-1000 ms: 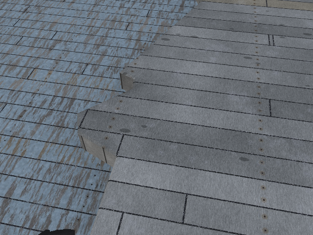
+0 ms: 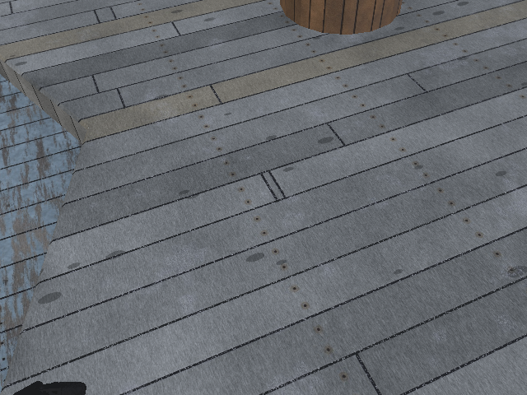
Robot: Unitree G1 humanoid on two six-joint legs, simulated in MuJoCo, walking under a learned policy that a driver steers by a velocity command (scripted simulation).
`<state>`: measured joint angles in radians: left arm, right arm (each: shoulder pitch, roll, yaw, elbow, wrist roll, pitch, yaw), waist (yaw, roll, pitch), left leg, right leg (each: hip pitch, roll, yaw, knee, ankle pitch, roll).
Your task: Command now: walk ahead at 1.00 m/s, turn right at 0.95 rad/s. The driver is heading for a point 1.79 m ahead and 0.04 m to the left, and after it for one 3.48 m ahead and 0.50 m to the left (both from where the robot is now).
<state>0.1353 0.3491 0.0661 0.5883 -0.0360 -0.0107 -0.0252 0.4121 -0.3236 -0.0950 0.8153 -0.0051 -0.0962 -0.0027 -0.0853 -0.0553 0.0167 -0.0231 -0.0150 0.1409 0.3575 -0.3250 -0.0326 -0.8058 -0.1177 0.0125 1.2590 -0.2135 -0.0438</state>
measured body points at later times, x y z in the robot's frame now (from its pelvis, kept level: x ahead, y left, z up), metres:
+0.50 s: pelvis +0.44 -0.07 +0.00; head +0.44 -0.07 +0.45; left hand +0.51 +0.18 -0.12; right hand +0.56 -0.35 -0.10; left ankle +0.67 +0.08 -0.63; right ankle +0.34 -0.11 -0.73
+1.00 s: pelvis +0.90 -0.06 +0.01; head +0.92 -0.04 +0.46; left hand +1.13 +0.21 -0.02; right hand +0.97 -0.31 -0.11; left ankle +0.81 -0.02 -0.73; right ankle +1.15 -0.21 -0.67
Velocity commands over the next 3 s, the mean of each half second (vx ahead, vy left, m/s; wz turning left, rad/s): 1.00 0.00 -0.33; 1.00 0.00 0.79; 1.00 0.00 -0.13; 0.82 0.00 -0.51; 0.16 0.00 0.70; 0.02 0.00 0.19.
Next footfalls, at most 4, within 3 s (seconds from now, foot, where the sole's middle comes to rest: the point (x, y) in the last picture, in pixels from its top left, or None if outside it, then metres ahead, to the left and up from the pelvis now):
0.20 right None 0.38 -0.12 -0.77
0.68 left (261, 277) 0.85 -0.02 -0.77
1.12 right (282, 172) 1.26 -0.13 -0.77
1.52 left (185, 135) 1.49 0.21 -0.77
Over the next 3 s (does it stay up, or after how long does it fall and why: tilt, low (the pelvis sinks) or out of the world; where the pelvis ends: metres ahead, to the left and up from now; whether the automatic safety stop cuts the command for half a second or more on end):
stays up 1.97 0.07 0.01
